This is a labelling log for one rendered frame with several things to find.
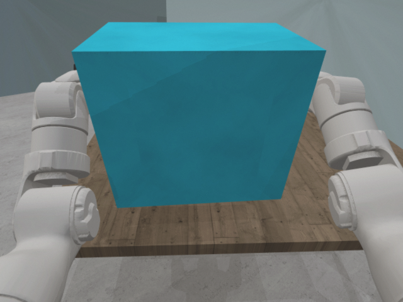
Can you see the left robot upper arm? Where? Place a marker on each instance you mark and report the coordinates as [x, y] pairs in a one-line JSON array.
[[50, 226]]

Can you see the right robot forearm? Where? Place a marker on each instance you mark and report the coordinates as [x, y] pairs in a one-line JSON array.
[[350, 133]]

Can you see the right robot upper arm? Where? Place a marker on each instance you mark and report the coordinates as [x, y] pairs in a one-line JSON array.
[[369, 202]]

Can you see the carton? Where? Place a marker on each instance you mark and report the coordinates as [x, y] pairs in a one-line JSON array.
[[190, 113]]

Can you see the left robot forearm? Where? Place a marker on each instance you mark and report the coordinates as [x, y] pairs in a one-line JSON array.
[[59, 128]]

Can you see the table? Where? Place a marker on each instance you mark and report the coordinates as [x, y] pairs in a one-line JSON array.
[[298, 222]]

